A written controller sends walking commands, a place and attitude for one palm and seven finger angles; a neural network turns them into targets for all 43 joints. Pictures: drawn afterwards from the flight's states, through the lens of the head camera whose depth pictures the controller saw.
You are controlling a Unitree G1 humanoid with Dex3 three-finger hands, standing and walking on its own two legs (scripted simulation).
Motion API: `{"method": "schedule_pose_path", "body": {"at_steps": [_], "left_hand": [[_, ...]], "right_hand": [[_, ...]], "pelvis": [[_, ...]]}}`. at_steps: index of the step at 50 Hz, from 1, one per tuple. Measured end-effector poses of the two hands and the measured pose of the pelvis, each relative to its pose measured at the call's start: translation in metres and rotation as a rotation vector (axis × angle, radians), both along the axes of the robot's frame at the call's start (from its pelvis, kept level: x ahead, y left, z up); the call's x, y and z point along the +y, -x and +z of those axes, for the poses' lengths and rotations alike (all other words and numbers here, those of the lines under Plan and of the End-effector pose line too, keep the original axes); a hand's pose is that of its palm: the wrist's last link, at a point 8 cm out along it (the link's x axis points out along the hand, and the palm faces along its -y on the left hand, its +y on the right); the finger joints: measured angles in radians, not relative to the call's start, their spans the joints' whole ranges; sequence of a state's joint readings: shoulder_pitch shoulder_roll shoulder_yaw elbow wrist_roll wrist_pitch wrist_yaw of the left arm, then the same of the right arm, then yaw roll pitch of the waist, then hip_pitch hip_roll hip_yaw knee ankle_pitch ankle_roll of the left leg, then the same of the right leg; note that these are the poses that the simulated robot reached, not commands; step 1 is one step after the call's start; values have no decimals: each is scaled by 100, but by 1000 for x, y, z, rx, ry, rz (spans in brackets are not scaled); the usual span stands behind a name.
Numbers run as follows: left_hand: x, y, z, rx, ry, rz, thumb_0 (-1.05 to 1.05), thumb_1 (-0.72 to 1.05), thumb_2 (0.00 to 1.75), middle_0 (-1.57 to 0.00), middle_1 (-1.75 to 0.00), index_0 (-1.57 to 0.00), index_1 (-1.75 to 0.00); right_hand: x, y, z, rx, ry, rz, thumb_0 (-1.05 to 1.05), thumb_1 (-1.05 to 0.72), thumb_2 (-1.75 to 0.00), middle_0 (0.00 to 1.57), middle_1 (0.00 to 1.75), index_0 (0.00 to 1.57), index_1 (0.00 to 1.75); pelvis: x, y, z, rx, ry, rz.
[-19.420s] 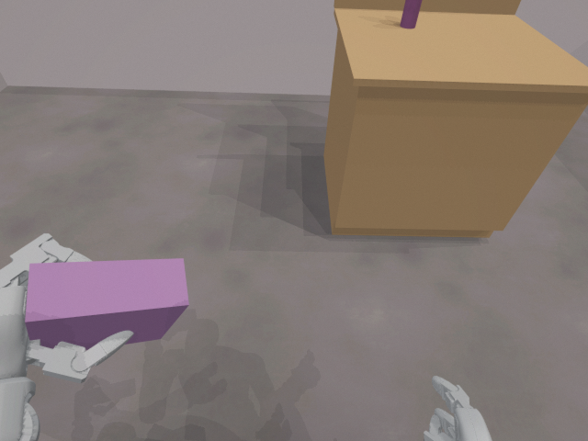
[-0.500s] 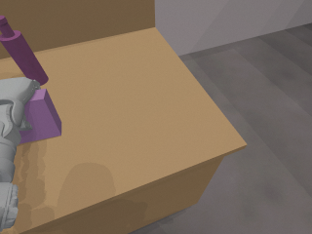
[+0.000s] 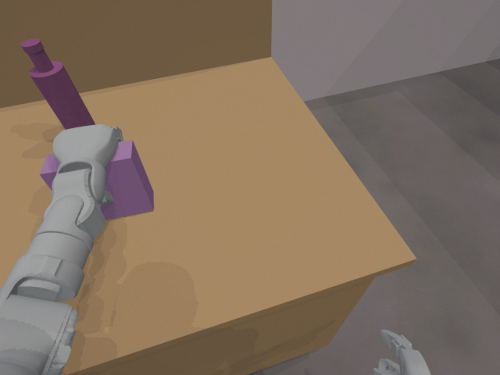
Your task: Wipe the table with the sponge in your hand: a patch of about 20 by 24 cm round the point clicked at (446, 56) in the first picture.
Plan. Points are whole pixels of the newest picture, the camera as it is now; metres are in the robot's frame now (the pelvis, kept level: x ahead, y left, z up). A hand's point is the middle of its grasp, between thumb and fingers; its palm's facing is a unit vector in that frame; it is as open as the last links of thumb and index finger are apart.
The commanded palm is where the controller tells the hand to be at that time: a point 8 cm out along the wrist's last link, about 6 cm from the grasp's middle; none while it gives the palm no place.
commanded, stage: wipe back along the middle lane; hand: left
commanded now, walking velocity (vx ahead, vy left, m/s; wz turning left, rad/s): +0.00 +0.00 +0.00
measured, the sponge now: (109, 192) +0.39 +0.30 +0.06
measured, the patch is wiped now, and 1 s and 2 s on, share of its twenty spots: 0.70 0.85 0.85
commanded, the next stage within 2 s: slide across to the third lane in 1.72 s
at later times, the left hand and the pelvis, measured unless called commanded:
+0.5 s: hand (106, 180) +0.38 +0.28 +0.11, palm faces -0.04 +0.01 -1.00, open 9.7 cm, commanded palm +0.34 +0.26 +0.14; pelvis +0.01 -0.02 +0.00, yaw -2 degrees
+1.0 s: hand (107, 205) +0.33 +0.26 +0.11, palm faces +0.04 -0.01 -1.00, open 9.6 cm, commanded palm +0.29 +0.24 +0.14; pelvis +0.00 -0.01 +0.00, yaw -2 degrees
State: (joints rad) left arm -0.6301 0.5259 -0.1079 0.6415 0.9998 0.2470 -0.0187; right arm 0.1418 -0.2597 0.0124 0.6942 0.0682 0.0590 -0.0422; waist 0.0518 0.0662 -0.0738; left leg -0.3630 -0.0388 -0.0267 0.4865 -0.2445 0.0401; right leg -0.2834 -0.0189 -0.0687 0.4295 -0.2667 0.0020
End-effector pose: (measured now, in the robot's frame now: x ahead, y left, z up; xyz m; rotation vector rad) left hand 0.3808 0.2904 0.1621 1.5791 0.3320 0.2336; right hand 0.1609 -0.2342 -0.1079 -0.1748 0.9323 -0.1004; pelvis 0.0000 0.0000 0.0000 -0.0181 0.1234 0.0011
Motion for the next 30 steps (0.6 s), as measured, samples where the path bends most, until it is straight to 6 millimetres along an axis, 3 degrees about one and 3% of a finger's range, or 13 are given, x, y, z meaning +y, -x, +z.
{"method": "schedule_pose_path", "body": {"at_steps": [10,20,30], "left_hand": [[-9,-5,-1,28,-3,34,0,-51,113,-77,-139,-78,-143],[-14,10,-2,-11,6,22,0,-48,111,-74,-141,-75,-145],[-24,32,-3,-46,2,10,1,-46,109,-72,-142,-73,-146]], "right_hand": [[-19,9,-6,51,10,-24,1,-91,-90,20,30,20,30],[-42,25,-6,78,23,-74,1,-91,-90,20,30,20,30],[-35,9,2,11,3,-63,1,-91,-90,20,30,20,30]], "pelvis": [[-11,-6,0,-4,-4,-4],[-16,-8,1,-21,-6,-23],[-14,-5,1,-40,-6,-27]]}}
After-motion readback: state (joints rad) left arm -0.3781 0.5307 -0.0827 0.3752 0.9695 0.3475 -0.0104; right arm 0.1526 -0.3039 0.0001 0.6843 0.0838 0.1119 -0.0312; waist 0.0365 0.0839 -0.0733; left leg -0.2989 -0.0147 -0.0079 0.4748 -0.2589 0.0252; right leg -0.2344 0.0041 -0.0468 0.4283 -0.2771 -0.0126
